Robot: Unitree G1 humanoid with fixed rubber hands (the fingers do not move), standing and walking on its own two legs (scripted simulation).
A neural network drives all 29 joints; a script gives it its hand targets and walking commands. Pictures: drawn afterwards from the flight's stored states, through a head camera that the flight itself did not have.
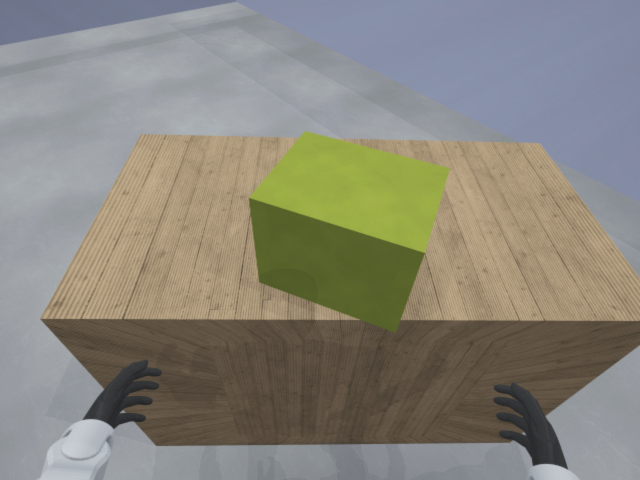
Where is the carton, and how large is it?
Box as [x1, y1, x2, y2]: [249, 131, 449, 332]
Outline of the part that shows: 305,131 249,197 259,282 395,332 425,250 449,168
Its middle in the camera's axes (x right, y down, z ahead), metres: +0.05 -0.02 +0.64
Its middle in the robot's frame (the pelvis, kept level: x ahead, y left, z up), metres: +0.49 -0.03 +0.03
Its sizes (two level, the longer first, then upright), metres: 0.247 0.193 0.194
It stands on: a pedestal, 0.69 m high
